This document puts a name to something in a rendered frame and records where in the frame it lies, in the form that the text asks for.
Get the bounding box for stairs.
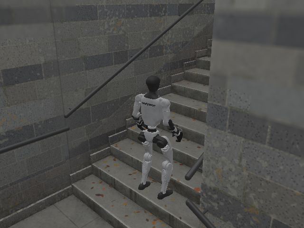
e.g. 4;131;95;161
72;47;212;228

